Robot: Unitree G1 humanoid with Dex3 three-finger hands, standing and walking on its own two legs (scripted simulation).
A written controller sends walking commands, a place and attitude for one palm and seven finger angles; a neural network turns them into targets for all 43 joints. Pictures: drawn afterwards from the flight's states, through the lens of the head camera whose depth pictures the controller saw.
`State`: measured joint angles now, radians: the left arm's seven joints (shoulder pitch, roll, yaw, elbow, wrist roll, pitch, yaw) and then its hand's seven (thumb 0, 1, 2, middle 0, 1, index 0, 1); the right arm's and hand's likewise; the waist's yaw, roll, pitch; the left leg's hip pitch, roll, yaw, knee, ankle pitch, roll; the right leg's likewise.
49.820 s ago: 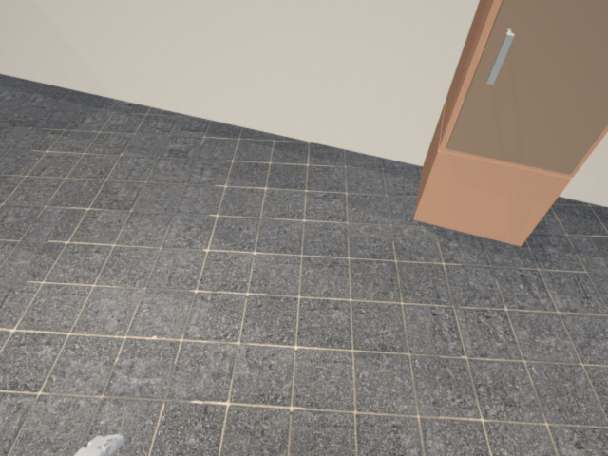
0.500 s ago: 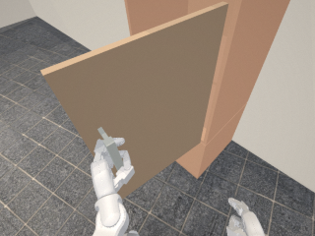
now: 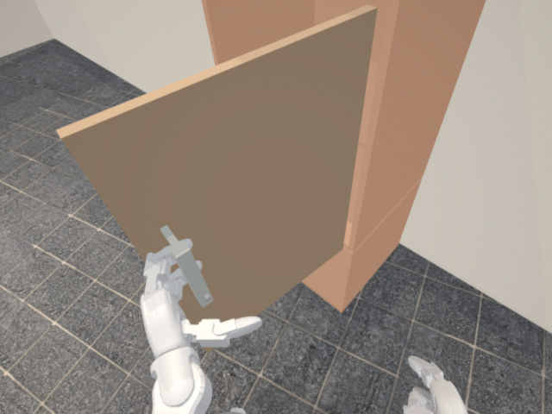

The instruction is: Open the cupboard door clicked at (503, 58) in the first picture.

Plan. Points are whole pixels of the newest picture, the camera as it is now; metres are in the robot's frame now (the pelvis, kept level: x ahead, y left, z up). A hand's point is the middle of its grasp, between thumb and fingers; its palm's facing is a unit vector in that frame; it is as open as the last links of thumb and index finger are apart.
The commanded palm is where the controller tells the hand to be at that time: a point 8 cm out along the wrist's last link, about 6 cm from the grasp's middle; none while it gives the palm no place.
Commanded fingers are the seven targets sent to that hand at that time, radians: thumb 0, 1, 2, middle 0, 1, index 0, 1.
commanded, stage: open thumb and fingers to let go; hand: left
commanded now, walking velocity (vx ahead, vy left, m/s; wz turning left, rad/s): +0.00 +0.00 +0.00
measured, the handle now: (187, 267) +0.31 +0.14 +0.07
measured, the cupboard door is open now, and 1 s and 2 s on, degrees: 82 81 81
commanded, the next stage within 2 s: slide the hand sideways off the handle in 0.18 s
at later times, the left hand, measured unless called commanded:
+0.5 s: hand (194, 324) +0.23 +0.12 +0.06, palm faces -0.12 -0.99 +0.00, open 16.4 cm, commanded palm +0.22 +0.16 +0.06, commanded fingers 0.00 -0.50 0.30 -0.15 -0.30 -0.15 -0.30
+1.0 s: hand (172, 332) +0.22 +0.14 +0.06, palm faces -0.06 -1.00 +0.04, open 16.1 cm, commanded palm +0.18 +0.20 +0.06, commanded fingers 0.00 -0.50 0.30 -0.15 -0.30 -0.15 -0.30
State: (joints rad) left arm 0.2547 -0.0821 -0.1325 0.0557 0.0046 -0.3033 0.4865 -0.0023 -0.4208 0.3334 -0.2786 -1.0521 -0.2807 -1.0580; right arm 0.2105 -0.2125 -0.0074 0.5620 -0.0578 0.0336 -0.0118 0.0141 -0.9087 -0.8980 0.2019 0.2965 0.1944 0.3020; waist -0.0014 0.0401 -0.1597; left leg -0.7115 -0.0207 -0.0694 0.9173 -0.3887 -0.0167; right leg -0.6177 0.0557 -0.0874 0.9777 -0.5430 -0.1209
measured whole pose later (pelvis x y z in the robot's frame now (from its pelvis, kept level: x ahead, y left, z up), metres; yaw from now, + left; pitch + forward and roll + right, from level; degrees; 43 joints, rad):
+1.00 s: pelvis +0.00 +0.09 -0.01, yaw -3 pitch +11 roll -2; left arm 0.46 0.05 -0.30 -0.22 0.02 -0.29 0.18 -0.01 -0.50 0.30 -0.18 -0.31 -0.20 -0.33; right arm 0.25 -0.19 0.05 0.37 -0.01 0.04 0.03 0.01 -0.91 -0.90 0.20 0.30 0.20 0.30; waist 0.00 0.05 -0.13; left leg -0.79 -0.04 0.00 1.06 -0.46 0.06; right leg -0.67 0.03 -0.02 1.03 -0.56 0.00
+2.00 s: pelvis +0.01 +0.07 +0.00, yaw -2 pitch +8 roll -2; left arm 0.64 0.23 0.10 -0.36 -0.28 -0.23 -0.17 -0.01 -0.49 0.30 -0.15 -0.30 -0.15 -0.30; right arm 0.28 -0.23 0.03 0.42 0.05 -0.05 -0.08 0.02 -0.91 -0.90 0.20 0.30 0.20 0.30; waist 0.01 0.06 -0.16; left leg -0.69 -0.02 -0.05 0.98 -0.43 0.02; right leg -0.55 0.06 -0.06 0.93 -0.52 -0.04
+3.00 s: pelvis +0.02 +0.08 +0.06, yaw -3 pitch -2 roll -1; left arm 0.50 0.34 0.32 -0.42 -0.09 -0.05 0.11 0.01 0.85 0.88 -0.20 -0.30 -0.21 -0.31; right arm 0.20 -0.23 0.03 0.60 0.01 -0.06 -0.07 0.01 -0.91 -0.90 0.20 0.30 0.20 0.30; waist 0.05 0.05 -0.01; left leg -0.20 -0.05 -0.01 0.46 -0.22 0.05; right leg -0.08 0.02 -0.01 0.40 -0.30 -0.01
